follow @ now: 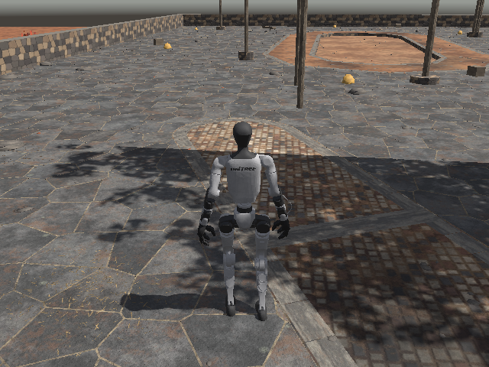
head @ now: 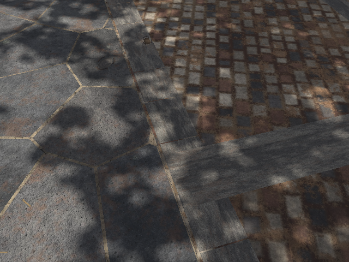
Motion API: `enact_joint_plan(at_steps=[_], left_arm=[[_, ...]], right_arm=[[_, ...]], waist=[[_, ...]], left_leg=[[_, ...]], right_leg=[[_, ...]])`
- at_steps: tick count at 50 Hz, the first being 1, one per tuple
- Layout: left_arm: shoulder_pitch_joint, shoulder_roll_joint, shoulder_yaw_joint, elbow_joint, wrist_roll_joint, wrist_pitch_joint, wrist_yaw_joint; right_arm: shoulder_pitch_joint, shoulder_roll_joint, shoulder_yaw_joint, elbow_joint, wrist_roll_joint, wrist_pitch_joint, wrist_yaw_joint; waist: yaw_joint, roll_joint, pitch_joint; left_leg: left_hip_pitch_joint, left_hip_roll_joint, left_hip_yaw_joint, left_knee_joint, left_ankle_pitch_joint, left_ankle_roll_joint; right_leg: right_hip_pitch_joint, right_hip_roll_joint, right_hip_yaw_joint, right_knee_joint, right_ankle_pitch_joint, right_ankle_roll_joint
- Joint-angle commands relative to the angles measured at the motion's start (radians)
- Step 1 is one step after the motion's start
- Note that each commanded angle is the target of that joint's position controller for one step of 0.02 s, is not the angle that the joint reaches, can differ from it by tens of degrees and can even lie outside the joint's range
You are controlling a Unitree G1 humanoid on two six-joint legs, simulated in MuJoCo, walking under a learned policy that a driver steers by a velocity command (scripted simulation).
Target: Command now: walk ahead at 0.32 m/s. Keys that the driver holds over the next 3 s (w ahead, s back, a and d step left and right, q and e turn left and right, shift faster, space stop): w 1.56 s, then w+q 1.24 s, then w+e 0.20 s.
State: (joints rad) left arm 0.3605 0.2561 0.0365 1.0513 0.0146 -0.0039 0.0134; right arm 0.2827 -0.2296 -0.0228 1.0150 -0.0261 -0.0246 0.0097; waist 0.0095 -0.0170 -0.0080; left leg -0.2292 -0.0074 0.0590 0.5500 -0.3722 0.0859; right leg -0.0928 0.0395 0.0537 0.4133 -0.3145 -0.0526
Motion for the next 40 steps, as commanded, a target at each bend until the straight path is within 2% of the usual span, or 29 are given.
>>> enact_joint_plan(at_steps=[1, 2, 3, 4, 5, 6, 7, 9, 11, 15, 18, 20, 21, 22, 23, 24, 25, 26, 27, 28, 29, 30, 31, 32, 34, 37, 40], left_arm=[[-0.151, 0.097, 0.019, -0.086, -0.002, -0.032, -0.004], [-0.183, 0.013, -0.004, -0.123, -0.006, -0.043, -0.012], [-0.206, 0.08, 0.01, -0.142, 0.021, -0.047, -0.015], [-0.201, 0.096, 0.016, -0.13, 0.027, -0.05, -0.023], [-0.169, 0.07, 0.011, -0.109, 0.018, -0.057, -0.035], [-0.15, 0.06, 0.01, -0.097, 0.015, -0.061, -0.043], [-0.153, 0.061, 0.012, -0.093, 0.021, -0.06, -0.049], [-0.169, 0.049, 0.01, -0.096, 0.026, -0.05, -0.054], [-0.228, 0.034, 0.006, -0.118, 0.025, -0.041, -0.054], [-0.405, 0.005, -0.011, -0.191, 0.014, -0.036, -0.053], [-0.464, 0.0, -0.019, -0.223, 0.005, -0.037, -0.049], [-0.424, 0.023, -0.011, -0.224, 0.005, -0.041, -0.039], [-0.359, 0.041, -0.002, -0.208, 0.006, -0.045, -0.032], [-0.239, 0.065, 0.011, -0.17, 0.004, -0.052, -0.024], [-0.075, 0.083, 0.026, -0.115, 0.006, -0.06, -0.016], [0.074, 0.141, 0.047, -0.079, 0.027, -0.066, -0.004], [0.139, 0.236, 0.07, -0.075, 0.052, -0.065, -0.004], [0.08, 0.198, 0.069, -0.073, 0.004, -0.053, -0.018], [-0.052, 0.148, 0.055, -0.094, -0.009, -0.056, -0.019], [-0.112, 0.079, 0.039, -0.103, -0.007, -0.066, -0.023], [-0.126, 0.044, 0.028, -0.093, -0.001, -0.077, -0.021], [-0.117, 0.011, 0.017, -0.074, 0.0, -0.085, -0.017], [-0.096, 0.002, 0.012, -0.06, 0.002, -0.094, -0.016], [-0.065, 0.01, 0.012, -0.047, 0.001, -0.103, -0.014], [-0.024, 0.04, 0.016, -0.031, -0.001, -0.111, -0.013], [0.033, 0.049, 0.013, -0.021, -0.003, -0.109, -0.013], [0.086, 0.044, 0.007, -0.011, -0.006, -0.106, -0.012]], right_arm=[[0.201, -0.091, -0.028, 0.031, 0.004, -0.039, -0.01], [0.328, -0.187, -0.052, 0.053, -0.002, -0.046, -0.018], [0.355, -0.215, -0.061, 0.078, 0.006, -0.037, -0.015], [0.258, -0.155, -0.046, 0.049, 0.003, -0.038, -0.012], [0.187, -0.124, -0.037, 0.023, 0.003, -0.046, -0.008], [0.15, -0.109, -0.032, 0.01, 0.005, -0.055, -0.008], [0.148, -0.092, -0.025, 0.012, 0.008, -0.064, -0.01], [0.2, -0.074, -0.017, 0.038, 0.01, -0.074, -0.012], [0.252, -0.064, -0.01, 0.062, 0.014, -0.077, -0.014], [0.269, -0.06, 0.001, 0.072, 0.009, -0.075, -0.02], [0.28, -0.077, 0.0, 0.084, 0.007, -0.076, -0.024], [0.254, -0.091, -0.003, 0.085, 0.008, -0.079, -0.026], [0.236, -0.103, -0.006, 0.083, 0.009, -0.08, -0.028], [0.219, -0.115, -0.01, 0.08, 0.008, -0.077, -0.03], [0.196, -0.123, -0.013, 0.074, 0.013, -0.071, -0.03], [0.2, -0.103, -0.006, 0.057, 0.017, -0.069, -0.025], [0.324, 0.03, 0.015, 0.037, 0.04, -0.065, -0.012], [0.271, -0.072, -0.014, 0.043, 0.024, -0.062, -0.012], [0.169, -0.087, -0.022, 0.001, 0.016, -0.064, -0.012], [0.108, -0.08, -0.021, -0.014, 0.011, -0.07, -0.008], [0.095, -0.062, -0.023, -0.013, 0.007, -0.065, -0.006], [0.11, -0.043, -0.021, -0.013, -0.007, -0.052, 0.0], [0.125, -0.018, -0.019, -0.007, -0.011, -0.039, 0.006], [0.122, -0.009, -0.018, -0.011, -0.013, -0.031, 0.01], [0.059, -0.011, -0.02, -0.037, -0.016, -0.017, 0.016], [-0.096, -0.028, -0.021, -0.094, -0.012, -0.011, 0.021], [-0.221, -0.015, -0.011, -0.137, 0.0, -0.016, 0.024]], waist=[[-0.129, 0.025, 0.112], [-0.168, 0.266, 0.058], [-0.147, 0.24, 0.113], [-0.086, 0.107, 0.17], [-0.048, 0.078, 0.173], [-0.024, 0.076, 0.157], [-0.019, 0.08, 0.143], [-0.021, 0.095, 0.114], [-0.03, 0.099, 0.113], [-0.056, 0.113, 0.151], [-0.062, 0.132, 0.161], [-0.026, 0.131, 0.137], [0.008, 0.132, 0.097], [0.059, 0.13, 0.031], [0.129, 0.112, -0.05], [0.175, 0.059, -0.14], [0.101, -0.167, -0.276], [0.109, -0.079, -0.269], [0.055, -0.056, -0.08], [0.037, -0.002, 0.001], [0.003, 0.011, 0.046], [-0.03, 0.002, 0.056], [-0.045, -0.004, 0.052], [-0.051, -0.007, 0.053], [-0.055, -0.016, 0.075], [-0.024, -0.015, 0.111], [0.011, -0.022, 0.116]], left_leg=[[0.333, 0.045, -0.096, -0.213, 0.011, 0.023], [0.458, 0.284, -0.494, -0.404, -0.287, 0.085], [0.393, 0.399, -0.679, -0.458, -0.355, 0.149], [0.318, 0.372, -0.611, -0.444, -0.325, 0.147], [0.276, 0.323, -0.522, -0.447, -0.23, 0.123], [0.268, 0.281, -0.435, -0.456, -0.113, 0.1], [0.271, 0.252, -0.365, -0.458, 0.007, 0.088], [0.297, 0.217, -0.265, -0.431, 0.27, 0.081], [0.307, 0.203, -0.203, -0.408, 0.471, 0.085], [0.249, 0.17, -0.131, -0.413, 0.624, 0.086], [0.245, 0.184, -0.109, -0.412, 0.717, 0.086], [0.275, 0.206, -0.092, -0.353, 0.91, 0.076], [0.296, 0.212, -0.081, -0.273, 1.053, 0.066], [0.315, 0.21, -0.071, -0.136, 1.148, 0.054], [0.271, 0.189, -0.051, 0.054, 1.108, 0.039], [0.096, 0.151, -0.033, 0.311, 0.822, 0.03], [-0.248, -0.023, 0.0, 0.729, 0.017, -0.008], [-0.359, -0.054, -0.122, 0.861, -0.104, 0.009], [-0.422, 0.016, -0.124, 0.842, -0.007, 0.019], [-0.396, 0.052, -0.118, 0.782, 0.062, 0.022], [-0.343, 0.077, -0.119, 0.729, 0.086, 0.019], [-0.282, 0.094, -0.12, 0.681, 0.092, 0.009], [-0.25, 0.098, -0.115, 0.648, 0.091, 0.0], [-0.25, 0.099, -0.102, 0.624, 0.095, -0.008], [-0.306, 0.113, -0.077, 0.559, 0.138, -0.025], [-0.408, 0.13, -0.043, 0.419, 0.252, -0.052], [-0.401, 0.109, -0.007, 0.238, 0.348, -0.064]], right_leg=[[-0.408, -0.122, 0.125, -0.006, -0.212, -0.096], [-0.57, 0.014, -0.052, 0.321, -0.175, -0.042], [-0.667, 0.017, -0.061, 0.507, -0.224, -0.044], [-0.675, -0.045, -0.012, 0.603, -0.136, -0.053], [-0.653, -0.073, -0.007, 0.624, -0.048, -0.053], [-0.626, -0.095, -0.016, 0.62, 0.017, -0.044], [-0.613, -0.106, -0.033, 0.614, 0.06, -0.031], [-0.616, -0.102, -0.073, 0.625, 0.104, -0.01], [-0.647, -0.099, -0.105, 0.609, 0.127, 0.01], [-0.61, -0.072, -0.161, 0.4, 0.193, 0.024], [-0.503, -0.043, -0.19, 0.238, 0.228, -0.006], [-0.404, -0.017, -0.193, 0.186, 0.219, -0.046], [-0.326, 0.007, -0.193, 0.176, 0.196, -0.066], [-0.215, 0.03, -0.185, 0.157, 0.177, -0.087], [-0.031, 0.036, -0.18, 0.086, 0.214, -0.108], [0.199, -0.106, -0.029, 0.065, 0.096, -0.144], [0.465, -0.433, 0.488, 0.004, -0.018, -0.285], [0.394, -0.435, 0.69, -0.153, -0.139, -0.317], [0.235, -0.402, 0.511, -0.184, -0.175, -0.28], [0.095, -0.361, 0.399, -0.221, -0.075, -0.253], [-0.003, -0.317, 0.305, -0.241, 0.038, -0.221], [-0.076, -0.28, 0.23, -0.254, 0.121, -0.195], [-0.102, -0.264, 0.184, -0.261, 0.181, -0.186], [-0.109, -0.253, 0.154, -0.266, 0.241, -0.186], [-0.11, -0.238, 0.101, -0.291, 0.274, -0.185], [-0.069, -0.216, 0.056, -0.321, 0.315, -0.172], [-0.024, -0.192, 0.008, -0.31, 0.424, -0.144]])
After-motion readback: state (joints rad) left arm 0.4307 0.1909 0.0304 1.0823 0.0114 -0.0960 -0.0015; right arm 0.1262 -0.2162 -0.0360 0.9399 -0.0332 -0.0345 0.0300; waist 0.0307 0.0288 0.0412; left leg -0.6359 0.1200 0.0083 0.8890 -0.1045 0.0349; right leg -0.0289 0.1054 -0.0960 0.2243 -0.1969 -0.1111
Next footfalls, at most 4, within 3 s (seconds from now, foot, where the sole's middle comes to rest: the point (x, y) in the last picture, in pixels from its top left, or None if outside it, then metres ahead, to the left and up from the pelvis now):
0.48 right None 0.39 -0.06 -0.78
1.02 left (152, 224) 0.70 0.11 -0.78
1.58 right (194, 166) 1.00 -0.07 -0.78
2.14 left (155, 127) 1.25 0.12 -0.78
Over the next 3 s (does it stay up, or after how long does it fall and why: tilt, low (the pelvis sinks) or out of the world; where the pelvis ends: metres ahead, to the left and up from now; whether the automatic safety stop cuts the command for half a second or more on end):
stays up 1.55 0.20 0.01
